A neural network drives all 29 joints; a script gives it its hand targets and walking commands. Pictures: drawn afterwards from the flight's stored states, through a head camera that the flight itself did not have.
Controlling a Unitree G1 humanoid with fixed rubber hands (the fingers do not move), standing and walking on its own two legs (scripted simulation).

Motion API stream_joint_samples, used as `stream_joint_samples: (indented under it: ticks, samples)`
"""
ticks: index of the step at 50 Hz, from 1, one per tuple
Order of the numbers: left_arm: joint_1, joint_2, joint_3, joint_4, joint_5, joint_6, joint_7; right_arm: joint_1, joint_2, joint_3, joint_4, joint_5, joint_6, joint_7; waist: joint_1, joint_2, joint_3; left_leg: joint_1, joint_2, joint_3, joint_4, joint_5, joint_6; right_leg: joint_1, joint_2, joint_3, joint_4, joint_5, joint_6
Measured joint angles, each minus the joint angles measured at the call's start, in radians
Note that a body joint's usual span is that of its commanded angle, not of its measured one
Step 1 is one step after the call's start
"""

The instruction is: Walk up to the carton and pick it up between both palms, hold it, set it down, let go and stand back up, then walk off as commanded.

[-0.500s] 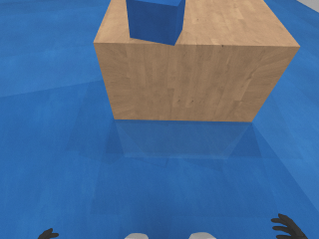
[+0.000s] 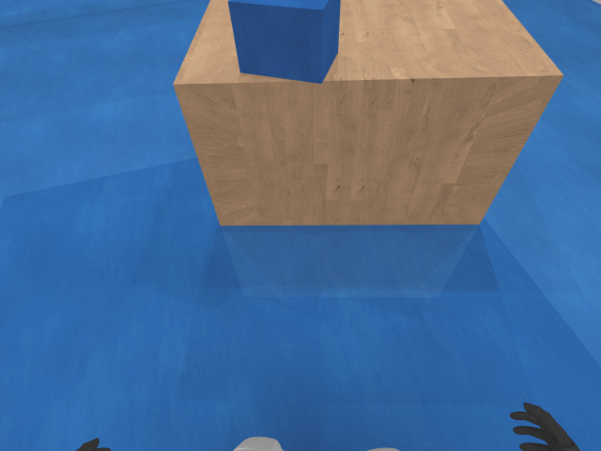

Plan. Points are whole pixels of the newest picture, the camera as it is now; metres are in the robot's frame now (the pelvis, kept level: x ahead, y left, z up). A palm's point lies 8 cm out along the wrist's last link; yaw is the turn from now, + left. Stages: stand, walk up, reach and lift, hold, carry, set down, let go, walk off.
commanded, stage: walk off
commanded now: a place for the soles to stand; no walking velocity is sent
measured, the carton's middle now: (288, 29) +1.16 +0.07 +0.01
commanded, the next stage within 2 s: stand in 0.38 s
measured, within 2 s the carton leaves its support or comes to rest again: neither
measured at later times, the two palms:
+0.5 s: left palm out of the picture +0.08 +0.31 -0.08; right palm out of the picture +0.12 -0.31 -0.08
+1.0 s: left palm out of the picture +0.08 +0.30 -0.07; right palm out of the picture +0.11 -0.32 -0.08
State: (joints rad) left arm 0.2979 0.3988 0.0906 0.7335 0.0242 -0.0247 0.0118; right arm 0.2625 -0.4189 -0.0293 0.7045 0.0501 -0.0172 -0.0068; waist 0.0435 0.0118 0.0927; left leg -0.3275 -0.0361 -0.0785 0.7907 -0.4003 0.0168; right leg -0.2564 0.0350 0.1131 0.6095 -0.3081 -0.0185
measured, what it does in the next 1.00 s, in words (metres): stands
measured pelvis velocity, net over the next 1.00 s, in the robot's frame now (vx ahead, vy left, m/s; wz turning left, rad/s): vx -0.02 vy -0.02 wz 0.00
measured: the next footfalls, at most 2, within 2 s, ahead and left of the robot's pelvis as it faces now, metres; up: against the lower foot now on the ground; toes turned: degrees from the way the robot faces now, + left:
none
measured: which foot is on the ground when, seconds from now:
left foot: down 0.00-1.00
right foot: down 0.00-1.00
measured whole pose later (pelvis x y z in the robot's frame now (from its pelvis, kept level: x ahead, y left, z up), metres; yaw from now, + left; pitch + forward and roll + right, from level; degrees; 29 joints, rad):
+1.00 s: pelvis -0.02 -0.02 +0.00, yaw +0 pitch -4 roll +1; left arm 0.23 0.40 0.09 0.74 0.02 -0.03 -0.01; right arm 0.24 -0.41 -0.03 0.73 0.05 -0.03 0.00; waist 0.04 0.00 0.08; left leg -0.23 -0.02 -0.07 0.55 -0.26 -0.02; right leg -0.24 0.03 0.11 0.60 -0.30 0.00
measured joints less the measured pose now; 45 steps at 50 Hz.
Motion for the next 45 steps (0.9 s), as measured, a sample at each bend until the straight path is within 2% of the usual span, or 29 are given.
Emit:
stream_joint_samples:
  ticks: [3, 4, 6, 8, 11, 15, 20, 22, 24, 45]
  samples:
    - [-0.001, 0.000, 0.000, 0.000, 0.000, 0.000, -0.005, 0.000, 0.000, 0.000, 0.003, 0.000, 0.000, 0.001, -0.001, 0.001, -0.001, 0.083, 0.006, -0.001, -0.160, 0.004, 0.000, -0.001, 0.001, -0.005, 0.000, 0.000, 0.004]
    - [-0.003, 0.000, 0.000, 0.000, 0.000, 0.000, -0.006, 0.000, 0.002, 0.000, 0.006, 0.000, 0.000, 0.001, 0.000, -0.007, 0.000, 0.101, 0.003, 0.000, -0.209, 0.067, 0.000, 0.000, -0.004, -0.004, 0.000, 0.000, 0.007]
    - [-0.004, 0.000, -0.001, 0.000, 0.000, 0.000, -0.009, 0.000, 0.008, 0.000, 0.015, 0.000, 0.000, 0.001, 0.000, -0.034, 0.001, 0.113, -0.013, 0.004, -0.241, 0.121, -0.005, 0.000, -0.020, 0.000, 0.002, 0.008, 0.007]
    - [-0.004, 0.000, -0.001, 0.000, 0.000, 0.002, -0.008, 0.000, 0.008, 0.000, 0.015, 0.000, -0.004, 0.001, 0.000, -0.036, 0.000, 0.129, -0.005, 0.003, -0.257, 0.123, -0.006, 0.000, -0.014, -0.001, 0.011, -0.060, 0.007]
    - [-0.004, 0.000, -0.001, 0.000, 0.000, 0.002, -0.009, 0.000, 0.008, 0.000, 0.016, 0.000, -0.008, 0.002, 0.001, -0.036, -0.003, 0.132, 0.013, 0.004, -0.259, 0.114, -0.006, 0.001, -0.014, 0.000, 0.012, -0.131, 0.007]
    - [-0.004, 0.000, -0.001, 0.000, 0.000, 0.002, -0.012, -0.001, 0.008, 0.000, 0.016, 0.000, -0.008, 0.002, 0.001, -0.043, -0.003, 0.099, 0.013, 0.005, -0.219, 0.095, -0.020, 0.012, -0.015, 0.001, -0.005, -0.002, 0.007]
    - [-0.004, -0.003, -0.005, 0.009, 0.000, -0.002, -0.013, -0.004, 0.008, 0.000, 0.016, 0.000, -0.008, 0.002, 0.001, -0.016, -0.009, 0.072, 0.019, 0.004, -0.159, 0.061, -0.024, 0.013, -0.004, -0.005, -0.008, -0.019, 0.011]
    - [-0.005, -0.003, -0.005, 0.009, 0.000, -0.004, -0.013, -0.004, 0.008, 0.000, 0.015, 0.000, -0.008, 0.002, 0.000, -0.010, -0.010, 0.077, 0.021, 0.003, -0.191, 0.040, -0.024, 0.013, -0.004, -0.006, -0.008, -0.020, 0.012]
    - [-0.013, -0.003, -0.005, 0.009, 0.000, -0.004, -0.013, -0.005, 0.008, 0.000, 0.016, 0.000, -0.008, 0.002, 0.001, -0.009, -0.009, 0.085, 0.021, 0.004, -0.226, 0.120, -0.027, 0.013, -0.005, -0.006, -0.008, -0.020, 0.014]
    - [-0.067, -0.003, -0.005, 0.009, -0.002, -0.004, -0.021, -0.022, 0.008, 0.000, 0.020, 0.000, -0.008, 0.002, 0.001, -0.011, -0.017, 0.100, 0.020, 0.004, -0.241, 0.141, -0.034, 0.020, -0.008, -0.006, -0.009, 0.011, 0.014]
